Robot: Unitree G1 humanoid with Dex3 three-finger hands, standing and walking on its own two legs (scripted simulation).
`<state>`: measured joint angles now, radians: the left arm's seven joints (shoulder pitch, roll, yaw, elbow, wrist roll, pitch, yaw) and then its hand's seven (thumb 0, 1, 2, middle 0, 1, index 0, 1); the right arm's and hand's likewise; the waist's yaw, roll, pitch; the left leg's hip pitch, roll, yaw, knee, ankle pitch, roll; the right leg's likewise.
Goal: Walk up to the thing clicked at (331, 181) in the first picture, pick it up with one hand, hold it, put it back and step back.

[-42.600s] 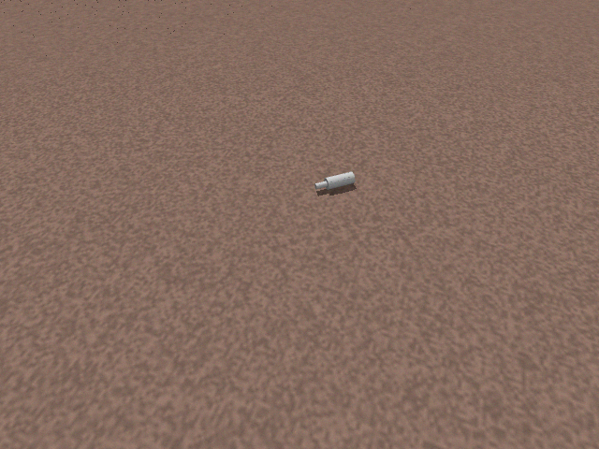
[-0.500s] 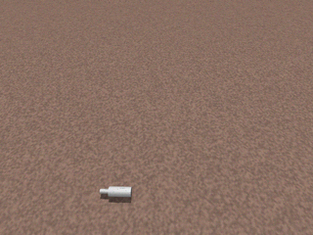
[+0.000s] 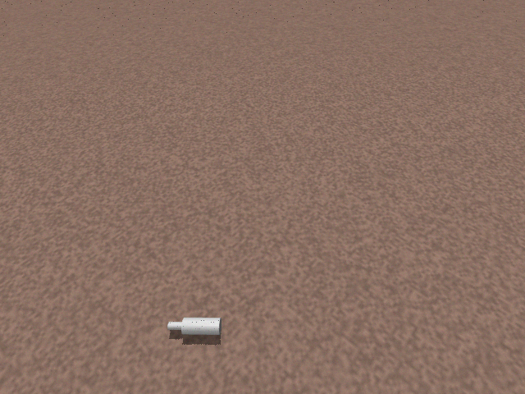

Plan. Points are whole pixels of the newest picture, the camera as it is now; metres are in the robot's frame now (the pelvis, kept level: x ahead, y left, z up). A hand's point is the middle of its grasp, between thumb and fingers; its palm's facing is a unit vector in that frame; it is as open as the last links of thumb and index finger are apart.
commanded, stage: stand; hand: left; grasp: from above
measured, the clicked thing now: (194, 325) +0.50 +0.28 -0.75
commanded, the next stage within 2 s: step back in 1.44 s
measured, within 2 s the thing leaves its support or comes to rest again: neither
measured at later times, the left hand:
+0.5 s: hand out of the picture +0.08 +0.24 -0.16, palm faces -0.01 -0.94 -0.34, open 7.3 cm
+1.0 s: hand out of the picture +0.09 +0.24 -0.16, palm faces -0.03 -0.94 -0.34, open 7.3 cm
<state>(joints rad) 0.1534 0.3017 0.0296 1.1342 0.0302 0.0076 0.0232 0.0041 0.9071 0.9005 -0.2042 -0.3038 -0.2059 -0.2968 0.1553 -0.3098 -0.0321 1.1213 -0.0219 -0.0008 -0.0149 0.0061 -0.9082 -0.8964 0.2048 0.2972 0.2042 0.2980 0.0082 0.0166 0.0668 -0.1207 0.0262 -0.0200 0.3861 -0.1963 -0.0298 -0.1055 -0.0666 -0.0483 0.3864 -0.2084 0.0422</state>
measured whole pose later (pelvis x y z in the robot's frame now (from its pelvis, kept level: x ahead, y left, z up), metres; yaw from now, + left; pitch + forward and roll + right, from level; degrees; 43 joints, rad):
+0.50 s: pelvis +0.01 -0.01 +0.00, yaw -1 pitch -3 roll +0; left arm 0.11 0.31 0.03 1.14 0.02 0.00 0.01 0.00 0.91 0.90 -0.20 -0.30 -0.21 -0.30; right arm 0.13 -0.32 -0.02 1.14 -0.02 -0.01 -0.01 0.01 -0.91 -0.90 0.20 0.30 0.20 0.30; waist 0.00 0.01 0.07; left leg -0.11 0.04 -0.01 0.35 -0.19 -0.04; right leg -0.10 -0.05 -0.04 0.36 -0.20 0.03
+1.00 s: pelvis +0.01 -0.01 +0.00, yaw -1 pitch -2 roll +0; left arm 0.11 0.32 0.02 1.14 0.02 0.00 0.01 0.00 0.91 0.90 -0.20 -0.30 -0.21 -0.30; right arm 0.11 -0.33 -0.01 1.14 -0.02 -0.01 0.00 0.01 -0.91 -0.90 0.21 0.30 0.20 0.30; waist 0.00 0.00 0.06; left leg -0.11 0.04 -0.01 0.34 -0.19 -0.04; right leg -0.11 -0.05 -0.04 0.35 -0.20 0.03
